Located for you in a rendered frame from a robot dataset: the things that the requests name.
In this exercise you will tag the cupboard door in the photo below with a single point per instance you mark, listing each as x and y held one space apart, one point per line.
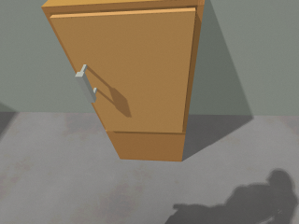
138 60

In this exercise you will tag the handle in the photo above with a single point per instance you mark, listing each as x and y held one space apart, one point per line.
85 85

